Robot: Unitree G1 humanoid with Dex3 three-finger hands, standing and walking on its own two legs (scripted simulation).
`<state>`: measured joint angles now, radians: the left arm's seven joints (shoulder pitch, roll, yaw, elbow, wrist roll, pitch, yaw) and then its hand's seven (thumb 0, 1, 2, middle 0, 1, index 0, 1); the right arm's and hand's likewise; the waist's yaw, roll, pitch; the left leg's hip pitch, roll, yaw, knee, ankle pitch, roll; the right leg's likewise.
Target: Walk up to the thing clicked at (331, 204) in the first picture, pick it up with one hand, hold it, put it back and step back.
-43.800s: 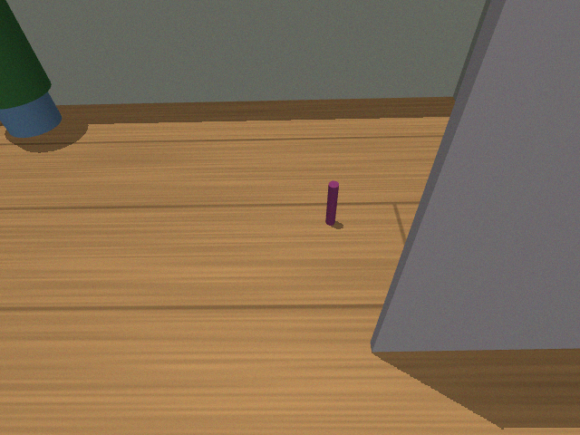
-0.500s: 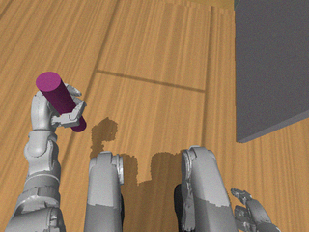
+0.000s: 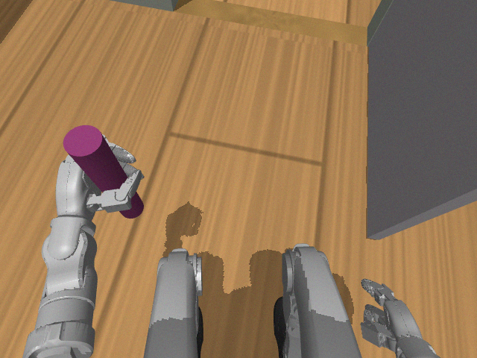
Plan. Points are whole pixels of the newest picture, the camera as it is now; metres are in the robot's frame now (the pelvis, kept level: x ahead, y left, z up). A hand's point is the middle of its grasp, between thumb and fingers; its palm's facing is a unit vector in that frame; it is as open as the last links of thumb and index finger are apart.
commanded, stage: lift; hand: left
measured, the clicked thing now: (113, 182) +0.40 +0.21 +0.00
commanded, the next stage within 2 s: hold in 1.64 s
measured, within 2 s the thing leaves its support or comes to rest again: neither
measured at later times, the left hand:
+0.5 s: hand (70, 113) +0.39 +0.19 +0.18, palm faces +0.04 -1.00 -0.03, open 5.7 cm
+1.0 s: hand (25, 55) +0.39 +0.18 +0.26, palm faces +0.03 -1.00 -0.01, open 5.7 cm
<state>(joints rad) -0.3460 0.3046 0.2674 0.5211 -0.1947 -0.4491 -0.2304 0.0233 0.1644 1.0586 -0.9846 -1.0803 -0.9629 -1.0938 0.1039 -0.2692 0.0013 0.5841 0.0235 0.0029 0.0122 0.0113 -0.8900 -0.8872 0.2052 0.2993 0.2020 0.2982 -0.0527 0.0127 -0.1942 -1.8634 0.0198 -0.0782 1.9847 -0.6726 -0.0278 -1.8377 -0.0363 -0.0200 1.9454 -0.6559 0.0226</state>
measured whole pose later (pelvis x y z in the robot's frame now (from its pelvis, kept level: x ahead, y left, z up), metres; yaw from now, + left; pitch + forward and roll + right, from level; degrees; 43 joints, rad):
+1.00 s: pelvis +0.06 +0.00 +0.22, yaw +1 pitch +14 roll -2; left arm -0.13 0.23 0.15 0.38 -0.20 -0.33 -0.16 0.02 0.16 1.06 -0.98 -1.08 -0.96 -1.09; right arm 0.23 -0.22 0.00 0.61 0.04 -0.05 -0.03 0.01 -0.89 -0.89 0.20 0.30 0.20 0.30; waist -0.03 0.02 -0.10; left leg -0.89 0.04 -0.03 1.15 -0.51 -0.02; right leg -0.87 -0.03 -0.03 1.11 -0.49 0.02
